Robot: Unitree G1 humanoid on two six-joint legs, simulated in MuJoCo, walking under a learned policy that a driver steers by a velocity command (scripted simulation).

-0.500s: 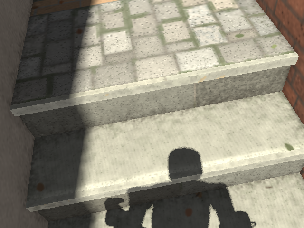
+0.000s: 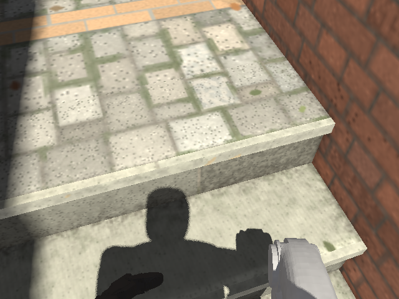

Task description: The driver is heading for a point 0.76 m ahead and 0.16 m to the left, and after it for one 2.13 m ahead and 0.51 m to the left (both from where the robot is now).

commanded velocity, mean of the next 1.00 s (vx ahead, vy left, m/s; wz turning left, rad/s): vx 0.49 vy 0.00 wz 0.32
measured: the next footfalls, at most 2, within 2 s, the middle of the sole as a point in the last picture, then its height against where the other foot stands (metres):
right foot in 0.08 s outside the picture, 0.19 m higher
left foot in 0.60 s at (197, 254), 0.19 m higher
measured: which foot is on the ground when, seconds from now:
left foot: down 0.00-0.10, up 0.12-0.58, down 0.60-1.00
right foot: up 0.00-0.06, down 0.08-0.60, up 0.62-1.00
